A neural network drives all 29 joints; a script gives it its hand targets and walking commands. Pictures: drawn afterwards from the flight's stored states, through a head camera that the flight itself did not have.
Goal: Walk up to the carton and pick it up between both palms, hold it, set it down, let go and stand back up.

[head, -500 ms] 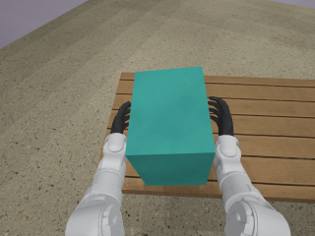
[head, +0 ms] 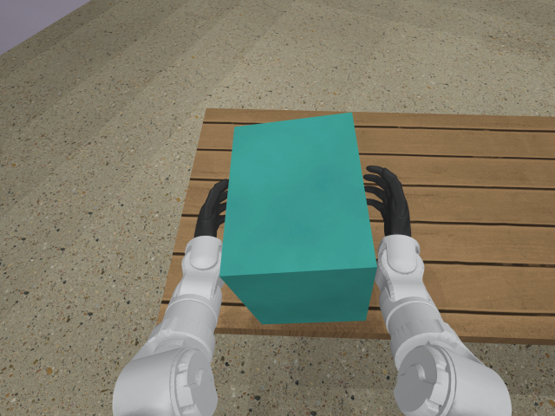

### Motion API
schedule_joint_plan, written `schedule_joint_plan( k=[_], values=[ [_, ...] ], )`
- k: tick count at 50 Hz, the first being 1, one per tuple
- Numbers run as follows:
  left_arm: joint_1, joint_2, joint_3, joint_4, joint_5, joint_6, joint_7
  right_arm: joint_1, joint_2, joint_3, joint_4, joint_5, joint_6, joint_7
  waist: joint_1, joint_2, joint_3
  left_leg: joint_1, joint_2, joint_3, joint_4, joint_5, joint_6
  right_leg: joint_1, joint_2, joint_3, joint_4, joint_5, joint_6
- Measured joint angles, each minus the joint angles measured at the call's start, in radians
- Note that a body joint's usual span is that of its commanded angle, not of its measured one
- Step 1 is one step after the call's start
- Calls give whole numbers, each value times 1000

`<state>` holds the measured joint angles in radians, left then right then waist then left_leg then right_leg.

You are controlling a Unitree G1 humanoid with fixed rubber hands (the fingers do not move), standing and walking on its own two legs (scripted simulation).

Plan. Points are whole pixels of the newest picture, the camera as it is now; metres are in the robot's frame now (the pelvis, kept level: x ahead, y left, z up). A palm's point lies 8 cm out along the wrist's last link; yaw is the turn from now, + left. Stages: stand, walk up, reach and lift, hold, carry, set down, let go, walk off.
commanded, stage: set down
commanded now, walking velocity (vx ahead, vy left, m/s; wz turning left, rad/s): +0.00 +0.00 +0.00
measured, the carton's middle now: (302, 227) +0.42 -0.03 -0.02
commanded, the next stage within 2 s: none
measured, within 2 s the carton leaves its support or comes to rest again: neither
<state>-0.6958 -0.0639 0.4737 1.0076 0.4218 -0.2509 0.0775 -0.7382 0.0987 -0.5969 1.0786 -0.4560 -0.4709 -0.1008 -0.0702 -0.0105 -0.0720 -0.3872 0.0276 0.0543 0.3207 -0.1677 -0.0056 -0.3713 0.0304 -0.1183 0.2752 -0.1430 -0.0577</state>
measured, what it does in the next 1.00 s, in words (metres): stands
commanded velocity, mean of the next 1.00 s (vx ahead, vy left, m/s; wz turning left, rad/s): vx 0.00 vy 0.00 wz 0.00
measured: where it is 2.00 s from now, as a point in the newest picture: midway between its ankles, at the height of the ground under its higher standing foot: outside the picture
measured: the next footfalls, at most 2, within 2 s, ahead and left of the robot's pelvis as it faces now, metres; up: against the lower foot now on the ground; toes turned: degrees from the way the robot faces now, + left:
none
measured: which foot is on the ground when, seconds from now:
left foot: down 0.00-1.00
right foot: down 0.00-1.00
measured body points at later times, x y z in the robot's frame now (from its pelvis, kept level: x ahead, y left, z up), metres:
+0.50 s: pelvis +0.00 +0.00 +0.00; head +0.11 +0.00 +0.43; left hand +0.43 +0.10 -0.01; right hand +0.41 -0.17 +0.02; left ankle -0.02 +0.12 -0.75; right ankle -0.02 -0.08 -0.75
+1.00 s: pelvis +0.00 +0.00 -0.01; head +0.15 +0.00 +0.42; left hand +0.44 +0.09 -0.04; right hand +0.42 -0.18 -0.01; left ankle -0.02 +0.12 -0.75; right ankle -0.02 -0.08 -0.75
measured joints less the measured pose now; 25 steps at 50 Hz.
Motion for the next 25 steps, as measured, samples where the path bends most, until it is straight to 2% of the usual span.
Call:
schedule_joint_plan(
  k=[25],
  values=[
    [-52, -4, 66, 56, 50, -35, 13, -45, 3, -103, 4, -87, 3, 33, -17, 5, -29, -113, -1, 7, 17, 7, 1, -123, -5, 4, 38, -4, -2]
  ],
)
